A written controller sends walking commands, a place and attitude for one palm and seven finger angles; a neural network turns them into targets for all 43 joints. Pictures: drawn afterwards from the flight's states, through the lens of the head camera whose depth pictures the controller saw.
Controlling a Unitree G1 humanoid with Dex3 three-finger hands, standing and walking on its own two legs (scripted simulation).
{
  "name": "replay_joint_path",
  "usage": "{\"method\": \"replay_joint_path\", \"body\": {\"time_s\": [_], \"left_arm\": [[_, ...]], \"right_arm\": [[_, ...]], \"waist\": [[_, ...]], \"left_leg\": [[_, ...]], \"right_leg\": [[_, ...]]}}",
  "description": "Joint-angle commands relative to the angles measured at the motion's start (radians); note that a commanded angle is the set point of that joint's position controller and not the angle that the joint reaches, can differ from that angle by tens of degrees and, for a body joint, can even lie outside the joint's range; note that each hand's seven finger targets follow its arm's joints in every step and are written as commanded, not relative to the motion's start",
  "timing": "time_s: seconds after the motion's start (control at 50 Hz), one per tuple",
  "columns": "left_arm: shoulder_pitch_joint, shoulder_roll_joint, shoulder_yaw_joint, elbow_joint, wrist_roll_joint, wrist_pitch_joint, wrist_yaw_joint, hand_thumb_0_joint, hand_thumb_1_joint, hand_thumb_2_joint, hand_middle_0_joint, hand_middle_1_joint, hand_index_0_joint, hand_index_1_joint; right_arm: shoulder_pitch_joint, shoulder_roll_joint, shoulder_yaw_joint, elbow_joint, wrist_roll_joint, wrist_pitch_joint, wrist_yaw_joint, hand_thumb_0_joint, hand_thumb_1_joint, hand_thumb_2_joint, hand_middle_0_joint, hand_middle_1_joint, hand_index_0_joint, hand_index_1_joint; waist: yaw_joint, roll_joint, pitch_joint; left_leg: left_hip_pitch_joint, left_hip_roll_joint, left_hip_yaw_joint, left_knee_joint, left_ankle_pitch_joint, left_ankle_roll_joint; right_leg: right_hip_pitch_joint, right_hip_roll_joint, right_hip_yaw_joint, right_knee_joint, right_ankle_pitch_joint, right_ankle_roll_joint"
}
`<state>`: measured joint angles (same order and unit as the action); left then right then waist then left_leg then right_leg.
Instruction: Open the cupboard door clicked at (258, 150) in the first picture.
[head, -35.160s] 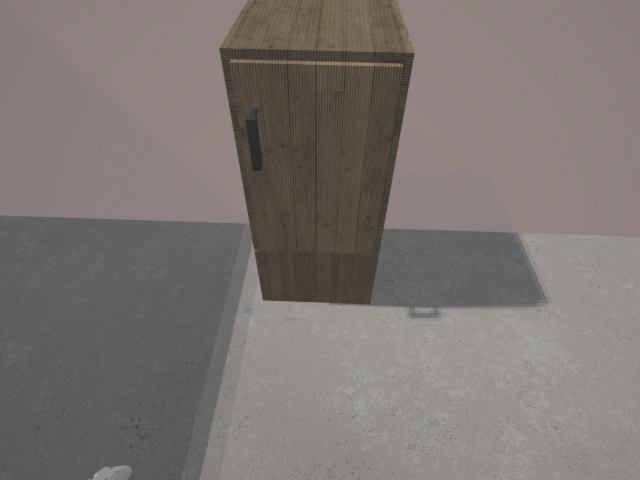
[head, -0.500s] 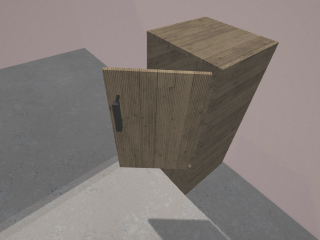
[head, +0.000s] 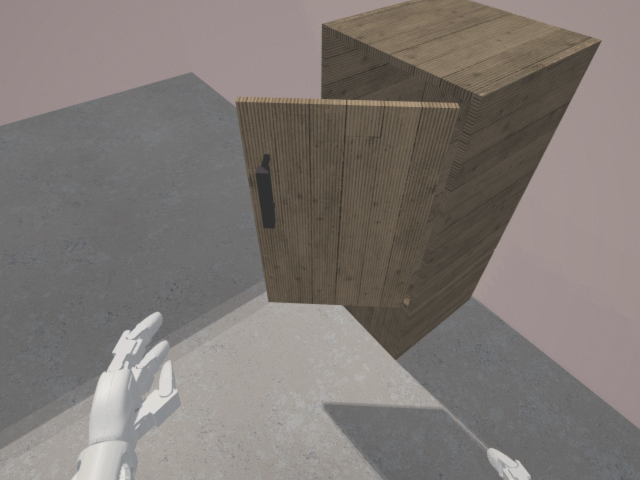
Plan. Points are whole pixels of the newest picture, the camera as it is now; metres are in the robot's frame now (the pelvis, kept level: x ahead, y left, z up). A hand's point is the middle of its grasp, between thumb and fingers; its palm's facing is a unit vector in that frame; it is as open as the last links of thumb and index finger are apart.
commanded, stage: raise the hand with hooked fingers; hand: left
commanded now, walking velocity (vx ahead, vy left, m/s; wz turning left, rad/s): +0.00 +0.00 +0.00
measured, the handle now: (267, 191) +0.62 +0.11 -0.01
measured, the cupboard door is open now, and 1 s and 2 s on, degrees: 49 49 49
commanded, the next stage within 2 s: move the hooked fingers beside the handle in 1.88 s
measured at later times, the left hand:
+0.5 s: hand (174, 398) +0.24 +0.20 -0.03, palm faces -0.07 -1.00 -0.07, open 10.4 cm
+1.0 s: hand (159, 357) +0.28 +0.22 +0.00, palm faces -0.02 -1.00 -0.06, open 13.2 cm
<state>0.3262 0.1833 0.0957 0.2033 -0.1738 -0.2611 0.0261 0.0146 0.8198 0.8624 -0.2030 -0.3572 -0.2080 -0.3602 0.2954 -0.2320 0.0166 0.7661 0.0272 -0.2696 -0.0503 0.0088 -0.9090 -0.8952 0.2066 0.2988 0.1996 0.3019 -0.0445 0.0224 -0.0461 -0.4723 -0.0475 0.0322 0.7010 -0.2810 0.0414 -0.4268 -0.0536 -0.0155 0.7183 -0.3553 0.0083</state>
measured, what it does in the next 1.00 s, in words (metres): lowers itself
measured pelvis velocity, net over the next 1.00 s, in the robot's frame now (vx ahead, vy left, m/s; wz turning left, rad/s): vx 0.03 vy -0.03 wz -0.02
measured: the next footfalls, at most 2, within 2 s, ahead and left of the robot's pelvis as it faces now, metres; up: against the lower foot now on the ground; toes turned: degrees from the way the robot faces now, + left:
none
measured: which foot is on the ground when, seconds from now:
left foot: down 0.00-1.00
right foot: down 0.00-1.00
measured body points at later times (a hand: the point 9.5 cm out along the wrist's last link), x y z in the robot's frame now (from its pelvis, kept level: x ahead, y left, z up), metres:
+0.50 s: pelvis +0.01 -0.03 -0.08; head +0.08 -0.01 +0.36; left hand +0.24 +0.25 -0.03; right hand +0.21 -0.24 -0.15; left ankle +0.06 +0.08 -0.72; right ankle +0.03 -0.15 -0.72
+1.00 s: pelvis +0.03 -0.03 -0.07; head +0.10 -0.01 +0.38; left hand +0.27 +0.28 +0.00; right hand +0.21 -0.28 -0.13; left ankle +0.06 +0.08 -0.72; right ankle +0.03 -0.15 -0.72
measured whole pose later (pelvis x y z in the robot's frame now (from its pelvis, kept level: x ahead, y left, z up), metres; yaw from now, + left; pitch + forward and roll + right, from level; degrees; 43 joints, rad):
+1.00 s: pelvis +0.03 -0.03 -0.07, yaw -1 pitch +16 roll -3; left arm 0.21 0.37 0.39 0.15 -0.40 -0.36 -0.47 0.00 -0.32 0.38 -0.29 -1.09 -0.29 -1.09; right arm 0.25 -0.27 0.00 0.53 0.03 -0.23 -0.06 0.01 -0.91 -0.90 0.21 0.30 0.20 0.30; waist 0.00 0.02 -0.15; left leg -0.94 0.02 -0.04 1.18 -0.52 0.01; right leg -0.86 0.03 -0.07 1.12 -0.54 -0.01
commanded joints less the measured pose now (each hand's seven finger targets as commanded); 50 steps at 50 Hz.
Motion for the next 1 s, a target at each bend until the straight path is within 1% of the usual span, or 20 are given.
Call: {"method": "replay_joint_path", "body": {"time_s": [0.0,0.02,0.06,0.1,0.14,0.2,0.24,0.28,0.34,0.4,0.48,0.52,0.54,0.58,0.64,0.72,0.82,0.84,0.92,0.98], "left_arm": [[0.07,0.083,0.134,0.162,-0.067,-0.316,-0.217,0.0,0.62,0.78,-0.22,-0.48,-0.22,-0.48],[0.113,0.139,0.199,0.221,-0.078,-0.364,-0.294,0.0,0.597,0.77,-0.222,-0.495,-0.222,-0.495],[0.104,0.201,0.231,0.165,-0.101,-0.394,-0.428,0.0,0.55,0.75,-0.225,-0.525,-0.225,-0.525],[0.044,0.23,0.235,0.049,-0.147,-0.338,-0.491,0.0,0.503,0.73,-0.228,-0.555,-0.228,-0.555],[-0.075,0.284,0.267,-0.142,-0.196,-0.291,-0.503,0.0,0.457,0.71,-0.232,-0.585,-0.232,-0.585],[-0.182,0.3,0.263,-0.486,-0.212,-0.312,-0.432,0.0,0.387,0.68,-0.237,-0.63,-0.237,-0.63],[-0.22,0.304,0.238,-0.588,-0.18,-0.338,-0.375,0.0,0.34,0.66,-0.24,-0.66,-0.24,-0.66],[-0.176,0.248,0.183,-0.531,-0.153,-0.345,-0.346,0.0,0.293,0.64,-0.243,-0.69,-0.243,-0.69],[-0.145,0.266,0.202,-0.344,-0.136,-0.284,-0.389,0.0,0.223,0.61,-0.248,-0.735,-0.248,-0.735],[-0.084,0.272,0.224,-0.212,-0.15,-0.152,-0.47,0.0,0.153,0.58,-0.253,-0.78,-0.253,-0.78],[-0.035,0.36,0.366,-0.271,-0.23,-0.039,-0.524,0.0,0.06,0.54,-0.26,-0.84,-0.26,-0.84],[-0.03,0.383,0.435,-0.294,-0.26,-0.057,-0.501,0.0,0.013,0.52,-0.263,-0.87,-0.263,-0.87],[-0.032,0.368,0.431,-0.34,-0.265,-0.089,-0.487,0.0,-0.01,0.51,-0.265,-0.885,-0.265,-0.885],[-0.041,0.325,0.404,-0.355,-0.259,-0.145,-0.452,0.0,-0.057,0.49,-0.268,-0.915,-0.268,-0.915],[-0.079,0.293,0.361,-0.266,-0.23,-0.182,-0.446,0.0,-0.127,0.46,-0.273,-0.96,-0.273,-0.96],[-0.118,0.31,0.321,-0.183,-0.218,-0.154,-0.515,0.0,-0.22,0.42,-0.28,-1.02,-0.28,-1.02],[-0.187,0.441,0.415,-0.298,-0.24,-0.148,-0.533,0.0,-0.337,0.37,-0.288,-1.095,-0.288,-1.095],[-0.194,0.444,0.429,-0.32,-0.248,-0.158,-0.525,0.0,-0.36,0.36,-0.29,-1.11,-0.29,-1.11],[-0.191,0.417,0.446,-0.261,-0.261,-0.178,-0.479,0.0,-0.453,0.32,-0.297,-1.17,-0.297,-1.17],[-0.213,0.376,0.392,-0.151,-0.242,-0.139,-0.489,0.0,-0.5,0.3,-0.3,-1.2,-0.3,-1.2]], "right_arm": [[-0.142,-0.161,-0.092,-0.224,-0.02,-0.074,0.019,0.0,-0.9,-0.9,0.2,0.3,0.2,0.3],[-0.129,-0.167,-0.103,-0.253,-0.014,-0.072,0.036,0.0,-0.9,-0.9,0.2,0.3,0.2,0.3],[-0.155,-0.174,-0.104,-0.333,-0.005,-0.075,0.051,0.0,-0.9,-0.9,0.2,0.3,0.2,0.3],[-0.191,-0.178,-0.097,-0.414,0.017,-0.067,0.048,0.0,-0.9,-0.9,0.2,0.3,0.2,0.3],[-0.191,-0.194,-0.092,-0.46,0.021,-0.059,0.034,0.0,-0.9,-0.9,0.2,0.3,0.2,0.3],[-0.151,-0.169,-0.079,-0.449,0.009,-0.06,0.008,0.0,-0.9,-0.9,0.2,0.3,0.2,0.3],[-0.116,-0.166,-0.071,-0.408,-0.007,-0.065,-0.005,0.0,-0.9,-0.9,0.2,0.3,0.2,0.3],[-0.105,-0.163,-0.067,-0.365,-0.011,-0.07,-0.011,0.0,-0.9,-0.9,0.2,0.3,0.2,0.3],[-0.087,-0.179,-0.065,-0.33,-0.004,-0.057,-0.017,0.0,-0.9,-0.9,0.2,0.3,0.2,0.3],[-0.089,-0.183,-0.069,-0.349,0.018,-0.039,-0.023,0.0,-0.9,-0.9,0.2,0.3,0.2,0.3],[-0.099,-0.17,-0.073,-0.396,0.022,-0.023,-0.029,0.0,-0.9,-0.9,0.2,0.3,0.2,0.3],[-0.105,-0.146,-0.075,-0.392,0.011,-0.025,-0.03,0.0,-0.9,-0.9,0.2,0.3,0.2,0.3],[-0.1,-0.138,-0.074,-0.39,0.007,-0.028,-0.026,0.0,-0.9,-0.9,0.2,0.3,0.2,0.3],[-0.102,-0.128,-0.075,-0.368,0.001,-0.033,-0.015,0.0,-0.9,-0.9,0.2,0.3,0.2,0.3],[-0.085,-0.144,-0.08,-0.34,-0.001,-0.029,-0.008,0.0,-0.9,-0.9,0.2,0.3,0.2,0.3],[-0.058,-0.178,-0.082,-0.349,0.011,-0.025,-0.011,0.0,-0.9,-0.9,0.2,0.3,0.2,0.3],[-0.05,-0.187,-0.08,-0.372,0.011,-0.026,-0.023,0.0,-0.9,-0.9,0.2,0.3,0.2,0.3],[-0.05,-0.18,-0.076,-0.374,0.011,-0.024,-0.022,0.0,-0.9,-0.9,0.2,0.3,0.2,0.3],[-0.056,-0.171,-0.071,-0.363,0.01,-0.017,-0.019,0.0,-0.9,-0.9,0.2,0.3,0.2,0.3],[-0.046,-0.183,-0.067,-0.368,0.018,0.002,-0.016,0.0,-0.9,-0.9,0.2,0.3,0.2,0.3]], "waist": [[0.069,-0.357,-0.014],[0.102,-0.248,-0.059],[0.12,-0.104,-0.194],[0.126,0.019,-0.248],[0.115,0.105,-0.263],[0.068,0.2,-0.324],[0.032,0.19,-0.301],[-0.001,0.167,-0.233],[-0.022,0.095,-0.191],[0.012,0.032,-0.233],[0.084,0.011,-0.428],[0.105,-0.03,-0.462],[0.106,-0.002,-0.473],[0.094,0.036,-0.413],[0.048,0.016,-0.335],[0.029,0.039,-0.299],[0.06,0.077,-0.411],[0.066,0.088,-0.434],[0.069,0.103,-0.365],[0.043,0.087,-0.301]], "left_leg": [[-0.297,0.027,-0.047,0.138,-0.245,-0.054],[-0.314,0.017,-0.035,0.188,-0.193,-0.058],[-0.337,0.008,-0.019,0.261,-0.146,-0.045],[-0.355,0.008,-0.035,0.217,-0.34,-0.04],[-0.342,0.023,-0.091,0.18,-0.468,-0.04],[-0.246,0.044,-0.116,0.206,-0.387,-0.02],[-0.251,0.056,-0.136,0.236,-0.344,-0.014],[-0.272,0.059,-0.147,0.271,-0.3,-0.013],[-0.346,0.054,-0.139,0.332,-0.251,-0.014],[-0.368,0.051,-0.112,0.327,-0.199,-0.016],[-0.288,0.04,-0.078,0.336,0.047,-0.012],[-0.298,0.044,-0.079,0.362,0.127,-0.014],[-0.282,0.047,-0.077,0.363,0.157,-0.017],[-0.269,0.049,-0.079,0.354,0.152,-0.026],[-0.306,0.052,-0.078,0.376,0.11,-0.024],[-0.32,0.048,-0.078,0.362,0.056,-0.018],[-0.225,0.051,-0.079,0.336,0.135,-0.012],[-0.209,0.051,-0.078,0.327,0.14,-0.015],[-0.217,0.052,-0.084,0.312,0.116,-0.024],[-0.24,0.053,-0.083,0.284,0.029,-0.027]], "right_leg": [[-0.374,0.061,-0.048,0.078,-0.372,-0.027],[-0.355,0.057,-0.019,0.12,-0.314,-0.047],[-0.331,0.05,0.014,0.192,-0.204,-0.054],[-0.366,0.044,0.032,0.193,-0.368,-0.045],[-0.404,0.058,0.022,0.241,-0.389,-0.047],[-0.409,0.075,0.012,0.253,-0.268,-0.051],[-0.458,0.088,-0.005,0.292,-0.218,-0.055],[-0.508,0.094,-0.022,0.302,-0.184,-0.051],[-0.528,0.1,-0.032,0.291,-0.177,-0.044],[-0.459,0.094,-0.018,0.246,-0.172,-0.036],[-0.258,0.085,-0.011,0.242,0.049,-0.03],[-0.218,0.091,-0.007,0.268,0.144,-0.029],[-0.222,0.087,-0.008,0.278,0.184,-0.027],[-0.282,0.092,-0.026,0.291,0.165,-0.03],[-0.363,0.094,-0.03,0.298,0.123,-0.029],[-0.384,0.091,-0.019,0.273,0.059,-0.036],[-0.311,0.095,-0.019,0.269,0.125,-0.041],[-0.3,0.093,-0.02,0.267,0.125,-0.039],[-0.327,0.101,-0.039,0.266,0.089,-0.045],[-0.366,0.096,-0.044,0.24,0.022,-0.036]]}}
